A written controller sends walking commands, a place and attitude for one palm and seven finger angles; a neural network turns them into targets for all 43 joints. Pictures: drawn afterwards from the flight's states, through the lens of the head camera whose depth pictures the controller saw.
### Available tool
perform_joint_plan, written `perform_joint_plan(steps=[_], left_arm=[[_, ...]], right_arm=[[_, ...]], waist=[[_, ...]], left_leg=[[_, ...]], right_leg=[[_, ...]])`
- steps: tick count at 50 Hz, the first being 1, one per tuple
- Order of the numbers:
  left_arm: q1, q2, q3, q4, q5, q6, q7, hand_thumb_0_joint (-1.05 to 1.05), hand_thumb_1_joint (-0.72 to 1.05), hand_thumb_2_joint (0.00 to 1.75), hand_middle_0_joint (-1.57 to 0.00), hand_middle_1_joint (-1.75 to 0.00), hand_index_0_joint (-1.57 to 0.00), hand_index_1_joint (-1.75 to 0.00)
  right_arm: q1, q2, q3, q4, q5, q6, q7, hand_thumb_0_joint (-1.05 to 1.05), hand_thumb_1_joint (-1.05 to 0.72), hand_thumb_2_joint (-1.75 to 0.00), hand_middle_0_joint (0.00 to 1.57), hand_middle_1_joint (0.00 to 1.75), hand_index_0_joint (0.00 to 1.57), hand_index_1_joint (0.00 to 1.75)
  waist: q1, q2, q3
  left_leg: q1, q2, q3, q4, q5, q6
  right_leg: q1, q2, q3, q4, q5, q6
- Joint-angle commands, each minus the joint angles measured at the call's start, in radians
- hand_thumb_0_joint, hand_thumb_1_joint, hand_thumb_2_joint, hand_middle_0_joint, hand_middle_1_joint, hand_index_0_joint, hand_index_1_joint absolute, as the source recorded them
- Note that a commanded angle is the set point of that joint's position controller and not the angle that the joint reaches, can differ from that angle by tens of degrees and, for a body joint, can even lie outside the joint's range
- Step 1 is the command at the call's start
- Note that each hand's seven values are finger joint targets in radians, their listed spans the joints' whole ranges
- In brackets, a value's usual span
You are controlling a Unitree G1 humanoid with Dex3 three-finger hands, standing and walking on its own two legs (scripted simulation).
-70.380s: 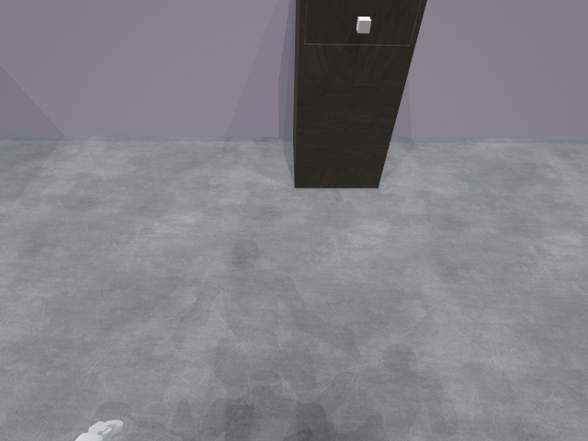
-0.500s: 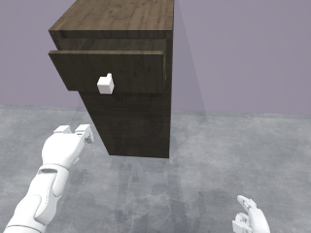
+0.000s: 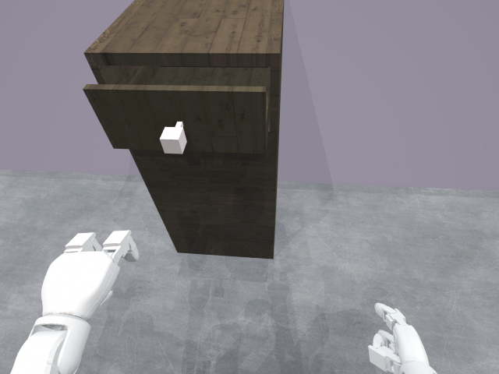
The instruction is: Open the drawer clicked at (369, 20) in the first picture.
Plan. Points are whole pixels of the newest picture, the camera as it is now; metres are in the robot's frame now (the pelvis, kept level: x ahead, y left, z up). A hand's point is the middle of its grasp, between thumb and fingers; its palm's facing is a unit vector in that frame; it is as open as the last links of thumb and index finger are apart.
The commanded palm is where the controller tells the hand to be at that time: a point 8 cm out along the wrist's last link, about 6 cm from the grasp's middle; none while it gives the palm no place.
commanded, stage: pull the drawer open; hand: left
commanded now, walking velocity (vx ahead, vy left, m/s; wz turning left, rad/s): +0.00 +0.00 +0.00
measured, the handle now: (176, 134) +0.56 +0.24 +0.05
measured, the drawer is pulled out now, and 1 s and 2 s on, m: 0.09 0.09 0.09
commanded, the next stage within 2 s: open the thumb to release the handle in 0.96 s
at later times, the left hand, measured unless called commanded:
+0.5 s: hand (87, 328) +0.16 +0.25 +0.05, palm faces -0.01 -0.05 -1.00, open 4.9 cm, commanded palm +0.12 +0.25 +0.10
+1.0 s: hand (74, 334) +0.15 +0.26 +0.05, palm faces +0.04 -0.02 -1.00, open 4.9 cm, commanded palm +0.11 +0.26 +0.10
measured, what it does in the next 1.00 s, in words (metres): stands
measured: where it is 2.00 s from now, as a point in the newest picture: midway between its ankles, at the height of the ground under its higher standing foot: outside the picture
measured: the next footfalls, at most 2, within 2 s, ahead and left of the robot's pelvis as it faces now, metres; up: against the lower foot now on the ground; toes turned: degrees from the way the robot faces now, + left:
none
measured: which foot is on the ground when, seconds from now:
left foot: down 0.00-1.00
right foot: down 0.00-1.00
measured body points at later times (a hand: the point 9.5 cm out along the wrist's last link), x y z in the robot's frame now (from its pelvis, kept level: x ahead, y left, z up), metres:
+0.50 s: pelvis +0.00 +0.00 -0.01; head +0.02 -0.03 +0.44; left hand +0.15 +0.25 +0.10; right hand +0.21 -0.21 -0.10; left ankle -0.02 +0.12 -0.72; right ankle -0.02 -0.11 -0.72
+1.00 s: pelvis -0.01 +0.00 -0.02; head +0.02 -0.02 +0.43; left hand +0.14 +0.26 +0.11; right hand +0.21 -0.21 -0.11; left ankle -0.02 +0.12 -0.72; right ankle -0.02 -0.11 -0.72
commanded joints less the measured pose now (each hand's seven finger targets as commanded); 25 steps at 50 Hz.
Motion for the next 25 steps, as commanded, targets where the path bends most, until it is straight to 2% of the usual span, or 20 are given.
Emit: perform_joint_plan(steps=[1,3,4,6,10,12,16,17,20,22,23,24,25], left_arm=[[-0.036,0.177,0.161,-0.243,0.007,0.001,0.086,0.0,0.9,0.9,-0.4,-1.35,-0.4,-1.35],[-0.013,0.174,0.166,-0.243,0.013,0.014,0.102,0.0,0.9,0.9,-0.4,-1.35,-0.4,-1.35],[-0.013,0.15,0.14,-0.255,0.018,0.02,0.106,0.0,0.9,0.9,-0.4,-1.35,-0.4,-1.35],[0.004,0.19,0.177,-0.251,0.01,0.034,0.106,0.0,0.9,0.9,-0.4,-1.35,-0.4,-1.35],[0.091,0.151,0.141,-0.309,-0.003,0.04,0.093,0.0,0.9,0.9,-0.4,-1.35,-0.4,-1.35],[0.111,0.134,0.118,-0.341,-0.011,0.034,0.086,0.0,0.9,0.9,-0.4,-1.35,-0.4,-1.35],[0.14,0.179,0.156,-0.348,-0.007,0.022,0.081,0.0,0.9,0.9,-0.4,-1.35,-0.4,-1.35],[0.152,0.184,0.167,-0.354,0.008,0.011,0.09,0.0,0.9,0.9,-0.4,-1.35,-0.4,-1.35],[0.223,0.167,0.179,-0.372,0.008,0.0,0.106,0.0,0.9,0.9,-0.4,-1.35,-0.4,-1.35],[0.243,0.172,0.191,-0.41,0.0,-0.007,0.12,0.0,0.9,0.9,-0.4,-1.35,-0.4,-1.35],[0.288,0.17,0.209,-0.392,-0.01,-0.003,0.123,0.0,0.9,0.9,-0.4,-1.35,-0.4,-1.35],[0.292,0.176,0.213,-0.4,-0.006,-0.007,0.131,0.0,0.9,0.9,-0.4,-1.35,-0.4,-1.35],[0.323,0.163,0.21,-0.407,-0.012,-0.005,0.134,0.0,0.9,0.9,-0.4,-1.35,-0.4,-1.35]], right_arm=[[-0.114,-0.092,-0.034,-0.16,0.003,-0.047,0.002,0.0,-0.9,-0.9,0.2,0.3,0.2,0.3],[-0.116,-0.088,-0.034,-0.164,0.006,-0.044,0.006,0.0,-0.9,-0.9,0.2,0.3,0.2,0.3],[-0.112,-0.086,-0.027,-0.175,0.002,-0.047,0.008,0.0,-0.9,-0.9,0.2,0.3,0.2,0.3],[-0.118,-0.092,-0.031,-0.17,0.006,-0.04,0.003,0.0,-0.9,-0.9,0.2,0.3,0.2,0.3],[-0.12,-0.086,-0.027,-0.183,0.006,-0.044,0.006,0.0,-0.9,-0.9,0.2,0.3,0.2,0.3],[-0.116,-0.086,-0.016,-0.198,0.002,-0.053,0.01,0.0,-0.9,-0.9,0.2,0.3,0.2,0.3],[-0.118,-0.094,-0.015,-0.193,-0.002,-0.046,0.003,0.0,-0.9,-0.9,0.2,0.3,0.2,0.3],[-0.111,-0.085,-0.007,-0.207,-0.006,-0.051,0.007,0.0,-0.9,-0.9,0.2,0.3,0.2,0.3],[-0.102,-0.084,-0.019,-0.204,-0.003,-0.048,0.011,0.0,-0.9,-0.9,0.2,0.3,0.2,0.3],[-0.094,-0.082,-0.015,-0.224,-0.006,-0.056,0.018,0.0,-0.9,-0.9,0.2,0.3,0.2,0.3],[-0.096,-0.085,-0.025,-0.209,-0.001,-0.05,0.014,0.0,-0.9,-0.9,0.2,0.3,0.2,0.3],[-0.096,-0.082,-0.018,-0.221,-0.003,-0.052,0.017,0.0,-0.9,-0.9,0.2,0.3,0.2,0.3],[-0.093,-0.084,-0.025,-0.215,-0.002,-0.051,0.018,0.0,-0.9,-0.9,0.2,0.3,0.2,0.3]], waist=[[0.002,0.005,-0.163],[0.003,-0.011,-0.161],[-0.001,-0.021,-0.17],[0.001,-0.026,-0.167],[0.006,-0.009,-0.192],[-0.004,-0.018,-0.174],[-0.004,-0.037,-0.121],[0.004,-0.029,-0.12],[0.013,0.001,-0.136],[0.013,-0.017,-0.157],[0.018,-0.003,-0.16],[0.013,-0.017,-0.152],[0.018,-0.006,-0.167]], left_leg=[[0.109,-0.03,0.026,-0.056,0.345,0.009],[0.1,-0.03,0.027,-0.05,0.321,0.011],[0.1,-0.03,0.03,-0.042,0.317,0.014],[0.094,-0.032,0.03,-0.046,0.299,0.012],[0.108,-0.032,0.032,-0.037,0.318,0.017],[0.099,-0.028,0.03,-0.031,0.301,0.02],[0.076,-0.029,0.03,-0.033,0.254,0.019],[0.071,-0.028,0.032,-0.022,0.243,0.02],[0.081,-0.025,0.031,-0.015,0.279,0.015],[0.085,-0.023,0.03,0.005,0.284,0.012],[0.076,-0.023,0.032,-0.003,0.284,0.013],[0.067,-0.025,0.032,0.006,0.282,0.013],[0.071,-0.025,0.034,0.01,0.295,0.012]], right_leg=[[0.037,0.03,-0.028,-0.065,0.303,-0.01],[0.024,0.031,-0.025,-0.06,0.289,-0.009],[0.009,0.024,-0.027,-0.053,0.295,-0.003],[0.033,0.027,-0.018,-0.063,0.292,-0.006],[0.041,0.023,-0.016,-0.056,0.316,-0.003],[0.009,0.018,-0.022,-0.051,0.281,0.004],[-0.002,0.019,-0.018,-0.066,0.254,0.002],[-0.037,0.015,-0.013,-0.055,0.223,0.004],[-0.022,0.024,-0.014,-0.045,0.26,-0.004],[-0.057,0.019,-0.003,-0.032,0.245,-0.001],[-0.015,0.022,-0.014,-0.036,0.274,-0.003],[-0.043,0.021,-0.008,-0.028,0.267,0.0],[-0.025,0.021,-0.003,-0.028,0.298,-0.002]])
